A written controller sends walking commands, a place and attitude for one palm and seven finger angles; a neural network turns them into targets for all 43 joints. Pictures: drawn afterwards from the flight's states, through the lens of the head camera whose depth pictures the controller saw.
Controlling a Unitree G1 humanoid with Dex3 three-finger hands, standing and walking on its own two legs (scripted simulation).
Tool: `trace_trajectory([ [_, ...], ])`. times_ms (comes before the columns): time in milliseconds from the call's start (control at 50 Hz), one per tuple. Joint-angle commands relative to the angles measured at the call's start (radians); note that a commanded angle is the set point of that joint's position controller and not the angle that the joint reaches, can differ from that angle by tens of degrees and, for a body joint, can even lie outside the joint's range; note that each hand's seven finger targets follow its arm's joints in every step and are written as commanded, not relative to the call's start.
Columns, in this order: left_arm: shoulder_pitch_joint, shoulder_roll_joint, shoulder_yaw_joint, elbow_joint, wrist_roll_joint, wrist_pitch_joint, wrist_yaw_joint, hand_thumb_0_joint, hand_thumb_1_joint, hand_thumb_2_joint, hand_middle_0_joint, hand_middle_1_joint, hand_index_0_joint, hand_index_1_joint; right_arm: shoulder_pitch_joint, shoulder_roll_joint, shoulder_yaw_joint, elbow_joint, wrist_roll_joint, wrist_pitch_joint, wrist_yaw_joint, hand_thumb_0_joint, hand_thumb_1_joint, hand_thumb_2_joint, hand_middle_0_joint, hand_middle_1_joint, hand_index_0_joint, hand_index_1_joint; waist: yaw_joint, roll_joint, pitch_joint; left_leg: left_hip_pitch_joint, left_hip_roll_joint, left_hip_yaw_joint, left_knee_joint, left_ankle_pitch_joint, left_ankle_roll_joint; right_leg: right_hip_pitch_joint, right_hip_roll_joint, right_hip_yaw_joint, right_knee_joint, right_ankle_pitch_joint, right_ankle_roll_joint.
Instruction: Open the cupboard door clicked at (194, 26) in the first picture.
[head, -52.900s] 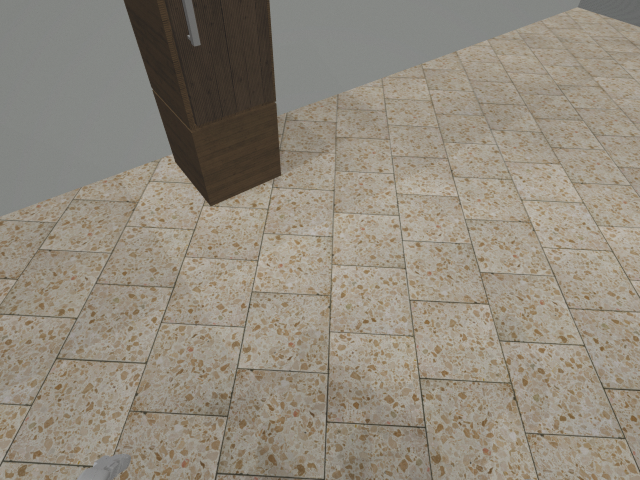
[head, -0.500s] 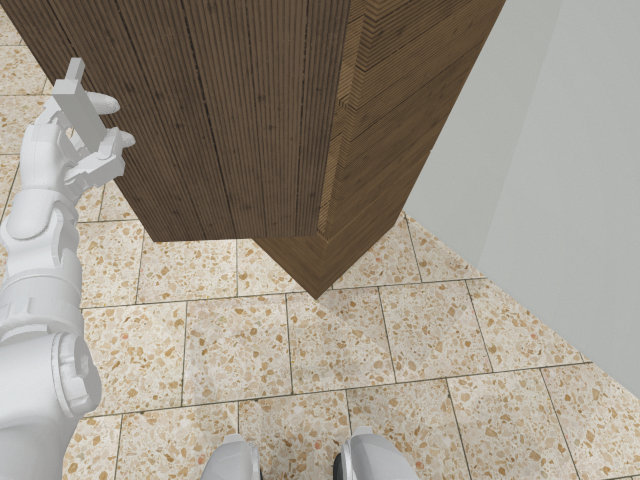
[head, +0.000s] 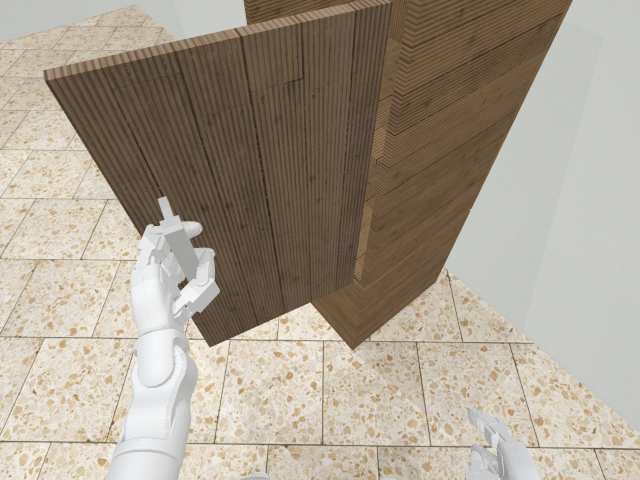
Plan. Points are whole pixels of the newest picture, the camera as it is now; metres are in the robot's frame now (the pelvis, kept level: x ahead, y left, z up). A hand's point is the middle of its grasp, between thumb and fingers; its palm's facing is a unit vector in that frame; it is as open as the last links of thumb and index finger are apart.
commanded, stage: pull the door open along its arc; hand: left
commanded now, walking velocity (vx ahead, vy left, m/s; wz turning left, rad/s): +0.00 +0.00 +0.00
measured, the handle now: (183, 247) +0.39 +0.19 +0.06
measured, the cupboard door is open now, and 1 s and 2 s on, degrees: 78 100 100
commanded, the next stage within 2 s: open thumb and fingers to let go in 0.30 s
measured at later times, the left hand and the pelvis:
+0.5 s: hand (277, 336) +0.27 +0.06 +0.06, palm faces +0.42 -0.91 -0.03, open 6.3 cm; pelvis +0.00 -0.04 +0.00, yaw +4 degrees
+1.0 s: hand (268, 342) +0.26 +0.07 +0.06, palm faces +0.39 -0.92 -0.01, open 13.5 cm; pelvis +0.00 -0.03 +0.00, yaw +3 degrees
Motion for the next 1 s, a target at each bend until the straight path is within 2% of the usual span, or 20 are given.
trace_trajectory([
  [0,-0.002,0.011,-0.060,-0.382,0.103,-0.044,0.215,0.000,0.900,0.900,-0.400,-1.350,-0.400,-1.350,-0.009,-0.097,-0.041,-0.130,-0.029,-0.036,0.010,0.000,-0.900,-0.900,0.200,0.300,0.200,0.300,0.039,-0.042,-0.290,0.190,-0.036,-0.006,-0.093,0.436,0.014,0.230,0.025,-0.049,-0.059,0.467,-0.014],
  [80,0.068,-0.061,-0.194,-0.460,0.197,-0.006,0.293,0.000,0.900,0.900,-0.400,-1.350,-0.400,-1.350,-0.034,-0.089,-0.037,-0.145,-0.045,-0.020,0.000,0.000,-0.900,-0.900,0.200,0.300,0.200,0.300,0.011,-0.063,-0.234,0.183,-0.039,-0.009,-0.094,0.350,0.018,0.221,0.017,-0.038,-0.085,0.420,-0.017],
  [140,0.151,-0.101,-0.257,-0.509,0.230,0.018,0.315,0.000,0.900,0.900,-0.400,-1.350,-0.400,-1.350,-0.065,-0.070,-0.029,-0.161,-0.051,-0.011,-0.013,0.000,-0.900,-0.900,0.200,0.300,0.200,0.300,0.019,-0.063,-0.208,0.184,-0.044,-0.006,-0.100,0.317,0.019,0.238,0.009,-0.027,-0.106,0.410,-0.019],
  [180,0.223,-0.143,-0.313,-0.535,0.239,0.032,0.322,0.000,0.900,0.900,-0.400,-1.350,-0.400,-1.350,-0.084,-0.061,-0.021,-0.174,-0.052,-0.012,-0.018,0.000,-0.900,-0.900,0.200,0.300,0.200,0.300,0.018,-0.074,-0.176,0.181,-0.047,-0.010,-0.100,0.299,0.021,0.243,0.007,-0.022,-0.125,0.400,-0.020],
  [260,0.319,-0.197,-0.385,-0.585,0.249,0.040,0.328,0.000,0.900,0.900,-0.400,-1.350,-0.400,-1.350,-0.113,-0.044,-0.013,-0.182,-0.056,-0.023,-0.022,0.000,-0.900,-0.900,0.200,0.300,0.200,0.300,0.021,-0.077,-0.168,0.185,-0.054,-0.013,-0.092,0.286,0.022,0.252,-0.001,-0.014,-0.132,0.408,-0.017],
  [280,0.386,-0.207,-0.402,-0.574,0.260,0.047,0.324,0.000,0.900,0.900,-0.400,-1.350,-0.400,-1.350,-0.113,-0.041,-0.010,-0.185,-0.054,-0.028,-0.020,0.000,-0.900,-0.900,0.200,0.300,0.200,0.300,0.024,-0.106,-0.158,0.176,-0.054,-0.017,-0.087,0.284,0.022,0.262,-0.002,-0.009,-0.141,0.418,-0.014],
  [300,0.389,-0.220,-0.413,-0.589,0.256,0.049,0.324,0.000,0.900,0.900,-0.400,-1.350,-0.400,-1.350,-0.122,-0.038,-0.007,-0.185,-0.052,-0.029,-0.018,0.000,-0.900,-0.900,0.200,0.300,0.200,0.300,0.023,-0.091,-0.159,0.174,-0.055,-0.019,-0.085,0.285,0.021,0.262,-0.005,-0.005,-0.138,0.436,-0.013],
  [320,0.335,-0.221,-0.418,-0.601,0.252,0.052,0.331,0.000,0.900,0.900,-0.400,-1.350,-0.400,-1.350,-0.125,-0.040,-0.006,-0.182,-0.052,-0.032,-0.019,0.000,-0.900,-0.900,0.200,0.300,0.200,0.300,0.014,-0.071,-0.155,0.174,-0.058,-0.019,-0.077,0.276,0.022,0.249,-0.008,-0.003,-0.137,0.428,-0.012],
  [360,0.260,-0.204,-0.382,-0.556,0.248,0.055,0.348,0.000,0.900,0.900,-0.400,-1.350,-0.400,-1.350,-0.123,-0.043,-0.005,-0.163,-0.057,-0.037,-0.027,0.000,-0.900,-0.900,0.200,0.300,0.200,0.300,0.009,-0.099,-0.125,0.154,-0.062,-0.027,-0.069,0.247,0.019,0.226,-0.015,0.009,-0.148,0.398,-0.005],
  [380,0.176,-0.167,-0.350,-0.513,0.258,0.054,0.355,0.000,0.900,0.900,-0.400,-1.350,-0.400,-1.350,-0.126,-0.047,-0.004,-0.143,-0.059,-0.035,-0.035,0.000,-0.900,-0.900,0.200,0.300,0.200,0.300,-0.008,-0.135,-0.086,0.130,-0.062,-0.032,-0.056,0.226,0.019,0.194,-0.021,0.026,-0.162,0.360,0.001],
  [400,0.148,-0.162,-0.342,-0.534,0.262,0.044,0.361,0.000,0.830,0.870,-0.395,-1.342,-0.395,-1.342,-0.134,-0.049,-0.010,-0.143,-0.065,-0.038,-0.037,0.000,-0.900,-0.900,0.200,0.300,0.200,0.300,0.002,-0.100,-0.128,0.131,-0.065,-0.028,-0.046,0.220,0.019,0.192,-0.026,0.043,-0.156,0.349,0.003],
  [440,0.201,-0.169,-0.346,-0.510,0.265,0.036,0.353,0.000,0.690,0.810,-0.385,-1.327,-0.385,-1.327,-0.124,-0.043,-0.011,-0.142,-0.064,-0.042,-0.039,0.000,-0.900,-0.900,0.200,0.300,0.200,0.300,0.013,-0.107,-0.158,0.129,-0.067,-0.030,-0.044,0.242,0.019,0.215,-0.030,0.044,-0.143,0.402,0.003],
  [500,0.201,-0.165,-0.350,-0.518,0.254,0.028,0.331,0.000,0.480,0.720,-0.370,-1.305,-0.370,-1.305,-0.113,-0.047,-0.017,-0.136,-0.059,-0.042,-0.041,0.000,-0.900,-0.900,0.200,0.300,0.200,0.300,0.012,-0.125,-0.197,0.128,-0.070,-0.025,-0.046,0.256,0.018,0.253,-0.040,0.054,-0.138,0.475,0.012],
  [520,0.219,-0.159,-0.339,-0.524,0.244,0.027,0.324,0.000,0.410,0.690,-0.365,-1.298,-0.365,-1.298,-0.107,-0.047,-0.019,-0.138,-0.059,-0.041,-0.043,0.000,-0.900,-0.900,0.200,0.300,0.200,0.300,0.023,-0.136,-0.215,0.130,-0.071,-0.025,-0.049,0.263,0.018,0.275,-0.042,0.054,-0.137,0.497,0.013],
  [580,0.215,-0.138,-0.326,-0.534,0.237,0.021,0.306,0.000,0.200,0.600,-0.350,-1.275,-0.350,-1.275,-0.102,-0.049,-0.021,-0.131,-0.054,-0.040,-0.049,0.000,-0.900,-0.900,0.200,0.300,0.200,0.300,0.018,-0.152,-0.217,0.128,-0.071,-0.024,-0.047,0.273,0.019,0.292,-0.048,0.064,-0.142,0.538,0.018],
  [640,0.218,-0.155,-0.341,-0.534,0.235,0.013,0.299,0.000,-0.010,0.510,-0.335,-1.253,-0.335,-1.253,-0.108,-0.050,-0.021,-0.131,-0.054,-0.039,-0.050,0.000,-0.900,-0.900,0.200,0.300,0.200,0.300,0.014,-0.122,-0.199,0.135,-0.069,-0.023,-0.050,0.270,0.020,0.268,-0.043,0.051,-0.134,0.512,0.013],
  [780,0.213,-0.154,-0.338,-0.515,0.245,0.006,0.314,0.000,-0.500,0.300,-0.300,-1.200,-0.300,-1.200,-0.114,-0.051,-0.021,-0.139,-0.055,-0.047,-0.048,0.000,-0.900,-0.900,0.200,0.300,0.200,0.300,0.022,-0.135,-0.186,0.131,-0.067,-0.028,-0.049,0.259,0.021,0.238,-0.034,0.036,-0.131,0.435,0.005],
  [820,0.190,-0.160,-0.341,-0.521,0.238,0.007,0.318,0.000,-0.500,0.300,-0.300,-1.200,-0.300,-1.200,-0.119,-0.050,-0.020,-0.139,-0.055,-0.047,-0.050,0.000,-0.900,-0.900,0.200,0.300,0.200,0.300,0.018,-0.128,-0.187,0.132,-0.068,-0.024,-0.047,0.250,0.022,0.231,-0.034,0.036,-0.134,0.416,0.004],
  [940,0.159,-0.187,-0.376,-0.500,0.251,0.021,0.323,0.000,-0.500,0.300,-0.250,-0.900,-0.250,-0.900,-0.121,-0.053,-0.019,-0.141,-0.052,-0.047,-0.048,0.000,-0.900,-0.900,0.200,0.300,0.200,0.300,0.011,-0.101,-0.169,0.147,-0.063,-0.026,-0.051,0.243,0.024,0.187,-0.018,0.009,-0.125,0.337,-0.011],
  [980,0.129,-0.175,-0.367,-0.496,0.252,0.027,0.329,0.000,-0.500,0.300,-0.233,-0.800,-0.233,-0.800,-0.125,-0.055,-0.017,-0.140,-0.052,-0.043,-0.050,0.000,-0.900,-0.900,0.200,0.300,0.200,0.300,0.015,-0.097,-0.162,0.141,-0.062,-0.031,-0.056,0.231,0.023,0.181,-0.013,0.004,-0.126,0.295,-0.017],
])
